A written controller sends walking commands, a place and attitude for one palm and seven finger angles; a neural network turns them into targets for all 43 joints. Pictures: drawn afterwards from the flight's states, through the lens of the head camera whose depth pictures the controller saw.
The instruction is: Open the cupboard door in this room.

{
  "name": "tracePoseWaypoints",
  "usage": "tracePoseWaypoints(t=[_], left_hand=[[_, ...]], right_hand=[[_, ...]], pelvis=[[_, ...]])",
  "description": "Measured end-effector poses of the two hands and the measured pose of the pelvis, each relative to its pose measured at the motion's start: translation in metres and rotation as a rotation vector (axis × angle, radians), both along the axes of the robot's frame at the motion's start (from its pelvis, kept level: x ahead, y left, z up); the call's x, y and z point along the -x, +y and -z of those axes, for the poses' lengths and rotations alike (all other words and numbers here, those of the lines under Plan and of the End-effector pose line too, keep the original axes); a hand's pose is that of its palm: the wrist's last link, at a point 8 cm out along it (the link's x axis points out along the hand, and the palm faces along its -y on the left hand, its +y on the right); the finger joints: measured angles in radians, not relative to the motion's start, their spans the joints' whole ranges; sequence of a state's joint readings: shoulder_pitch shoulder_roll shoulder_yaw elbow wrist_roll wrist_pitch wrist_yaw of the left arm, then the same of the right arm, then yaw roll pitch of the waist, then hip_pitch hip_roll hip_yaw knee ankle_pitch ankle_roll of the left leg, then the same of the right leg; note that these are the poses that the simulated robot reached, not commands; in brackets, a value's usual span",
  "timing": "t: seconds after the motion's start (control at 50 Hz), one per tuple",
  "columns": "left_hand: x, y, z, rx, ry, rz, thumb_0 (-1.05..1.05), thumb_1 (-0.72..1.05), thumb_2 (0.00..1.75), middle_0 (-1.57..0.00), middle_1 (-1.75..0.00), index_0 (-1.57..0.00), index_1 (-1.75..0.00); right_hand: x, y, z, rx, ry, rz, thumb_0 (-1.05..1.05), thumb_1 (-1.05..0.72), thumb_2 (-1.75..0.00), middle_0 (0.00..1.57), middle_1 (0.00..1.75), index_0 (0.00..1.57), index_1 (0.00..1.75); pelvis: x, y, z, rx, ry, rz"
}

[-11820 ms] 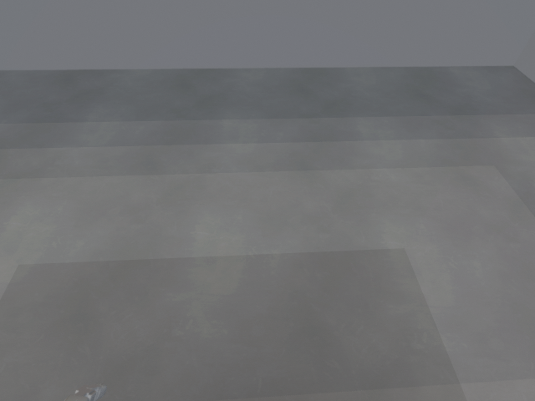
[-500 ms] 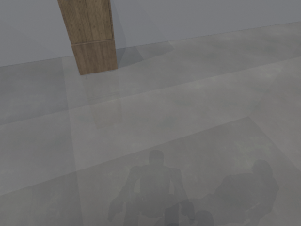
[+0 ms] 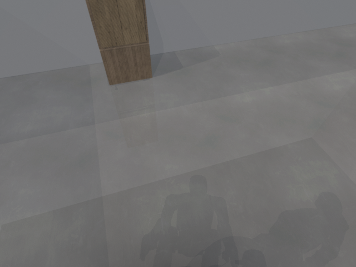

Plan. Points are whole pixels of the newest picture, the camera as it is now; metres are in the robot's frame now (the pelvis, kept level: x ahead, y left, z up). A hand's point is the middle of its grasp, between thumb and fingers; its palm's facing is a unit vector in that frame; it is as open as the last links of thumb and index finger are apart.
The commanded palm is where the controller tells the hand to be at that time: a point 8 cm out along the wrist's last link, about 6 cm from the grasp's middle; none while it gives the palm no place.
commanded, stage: turn or walk to find it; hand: left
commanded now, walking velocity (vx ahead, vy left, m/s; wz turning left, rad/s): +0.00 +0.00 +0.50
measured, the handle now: out of the picture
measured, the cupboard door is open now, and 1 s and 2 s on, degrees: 0 0 0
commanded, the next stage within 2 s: stand and wait in 0.20 s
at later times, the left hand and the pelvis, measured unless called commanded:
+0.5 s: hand out of the picture +0.07 +0.17 -0.14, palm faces +0.16 -0.94 -0.30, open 7.3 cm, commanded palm none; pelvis +0.00 -0.04 +0.00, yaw +10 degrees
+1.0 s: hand out of the picture -0.12 +0.16 -0.18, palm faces +0.40 -0.88 -0.25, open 7.3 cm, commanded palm none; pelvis -0.03 -0.03 +0.00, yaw +20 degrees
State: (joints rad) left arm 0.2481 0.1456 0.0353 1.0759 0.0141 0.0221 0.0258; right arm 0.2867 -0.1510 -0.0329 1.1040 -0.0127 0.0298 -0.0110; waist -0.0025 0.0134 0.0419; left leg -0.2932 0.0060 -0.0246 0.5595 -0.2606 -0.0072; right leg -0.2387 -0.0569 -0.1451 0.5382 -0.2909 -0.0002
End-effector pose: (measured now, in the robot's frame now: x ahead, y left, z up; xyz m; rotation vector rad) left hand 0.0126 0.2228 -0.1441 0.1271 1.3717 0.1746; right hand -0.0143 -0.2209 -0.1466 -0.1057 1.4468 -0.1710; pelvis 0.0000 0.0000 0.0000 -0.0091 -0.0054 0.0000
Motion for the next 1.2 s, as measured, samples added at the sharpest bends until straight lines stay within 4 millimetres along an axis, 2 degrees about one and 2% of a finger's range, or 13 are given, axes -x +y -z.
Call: tracePoseWaypoints(t=[0.08,0.16,0.3,0.42,0.48,0.62,0.72,0.82,0.94,0.98,1.04,1.12,1.2], left_hand=[[0.001,0.011,0.009,0.003,-0.014,-0.028,0.01,0.91,0.9,-0.2,-0.3,-0.21,-0.3],[-0.007,0.026,0.013,-0.008,-0.027,-0.039,0.01,0.91,0.9,-0.2,-0.3,-0.2,-0.3],[-0.044,0.038,-0.017,-0.072,-0.166,-0.053,0.01,0.91,0.9,-0.2,-0.3,-0.2,-0.3],[-0.058,0.02,-0.034,-0.122,-0.255,-0.055,0.01,0.91,0.9,-0.19,-0.3,-0.2,-0.3],[-0.046,0.002,-0.035,-0.139,-0.247,-0.055,0.01,0.91,0.9,-0.19,-0.3,-0.2,-0.3],[0.006,-0.037,-0.034,-0.092,-0.12,-0.119,0.01,0.91,0.9,-0.2,-0.3,-0.2,-0.3],[0.05,-0.048,-0.027,-0.076,-0.042,-0.21,0.01,0.92,0.9,-0.2,-0.3,-0.21,-0.3],[0.1,-0.051,-0.019,-0.054,0.046,-0.292,0.01,0.92,0.9,-0.2,-0.3,-0.21,-0.3],[0.149,-0.035,0.002,-0.023,0.116,-0.379,0.01,0.91,0.9,-0.2,-0.3,-0.21,-0.3],[0.155,-0.028,0.004,-0.026,0.122,-0.392,0.01,0.91,0.9,-0.2,-0.3,-0.21,-0.3],[0.151,-0.017,-0.001,-0.037,0.089,-0.403,0.01,0.91,0.9,-0.2,-0.3,-0.2,-0.3],[0.13,-0.005,-0.01,-0.063,-0.008,-0.402,0.01,0.91,0.9,-0.2,-0.3,-0.2,-0.3],[0.103,0.0,-0.019,-0.096,-0.103,-0.394,0.01,0.91,0.9,-0.19,-0.3,-0.2,-0.3]], right_hand=[[-0.014,-0.005,0.0,0.037,-0.021,-0.028,0.01,-0.91,-0.9,0.2,0.3,0.2,0.3],[-0.034,-0.005,-0.003,0.064,-0.078,-0.059,0.01,-0.91,-0.9,0.19,0.3,0.2,0.3],[-0.061,-0.013,-0.013,0.056,-0.122,-0.145,0.01,-0.91,-0.9,0.2,0.3,0.2,0.3],[-0.084,-0.037,-0.004,0.025,-0.167,-0.186,0.01,-0.9,-0.9,0.2,0.3,0.2,0.3],[-0.094,-0.05,0.005,0.004,-0.186,-0.184,0.01,-0.91,-0.9,0.2,0.3,0.2,0.3],[-0.109,-0.066,-0.001,-0.005,-0.17,-0.21,0.01,-0.91,-0.9,0.19,0.3,0.2,0.3],[-0.115,-0.068,-0.002,0.011,-0.115,-0.273,0.01,-0.91,-0.9,0.19,0.3,0.2,0.3],[-0.134,-0.053,-0.007,0.027,-0.119,-0.351,0.01,-0.91,-0.9,0.19,0.3,0.19,0.3],[-0.163,-0.017,-0.013,0.044,-0.22,-0.45,0.01,-0.91,-0.9,0.19,0.3,0.19,0.3],[-0.167,-0.005,-0.017,0.038,-0.249,-0.473,0.01,-0.91,-0.9,0.19,0.3,0.2,0.3],[-0.167,0.006,-0.024,0.029,-0.274,-0.494,0.01,-0.91,-0.9,0.2,0.3,0.2,0.3],[-0.162,0.012,-0.027,0.008,-0.279,-0.511,0.01,-0.91,-0.9,0.2,0.3,0.2,0.3],[-0.154,0.005,-0.023,-0.012,-0.265,-0.513,0.01,-0.9,-0.9,0.2,0.3,0.2,0.3]], pelvis=[[0.001,0.007,0.007,0.009,-0.004,-0.03],[0.002,0.013,0.01,0.002,0.007,-0.053],[0.007,0.001,-0.003,0.009,0.035,-0.125],[0.008,-0.024,-0.002,-0.015,0.032,-0.161],[0.006,-0.038,0.002,-0.023,0.013,-0.164],[-0.001,-0.054,-0.009,-0.054,-0.004,-0.194],[0.001,-0.056,-0.009,-0.052,-0.007,-0.241],[0.008,-0.05,-0.007,-0.044,-0.004,-0.282],[0.02,-0.032,0.005,-0.022,-0.004,-0.343],[0.024,-0.028,0.005,-0.027,-0.009,-0.346],[0.029,-0.026,-0.001,-0.015,-0.01,-0.367],[0.034,-0.028,-0.006,-0.005,-0.01,-0.395],[0.036,-0.036,-0.007,-0.004,-0.007,-0.425]])
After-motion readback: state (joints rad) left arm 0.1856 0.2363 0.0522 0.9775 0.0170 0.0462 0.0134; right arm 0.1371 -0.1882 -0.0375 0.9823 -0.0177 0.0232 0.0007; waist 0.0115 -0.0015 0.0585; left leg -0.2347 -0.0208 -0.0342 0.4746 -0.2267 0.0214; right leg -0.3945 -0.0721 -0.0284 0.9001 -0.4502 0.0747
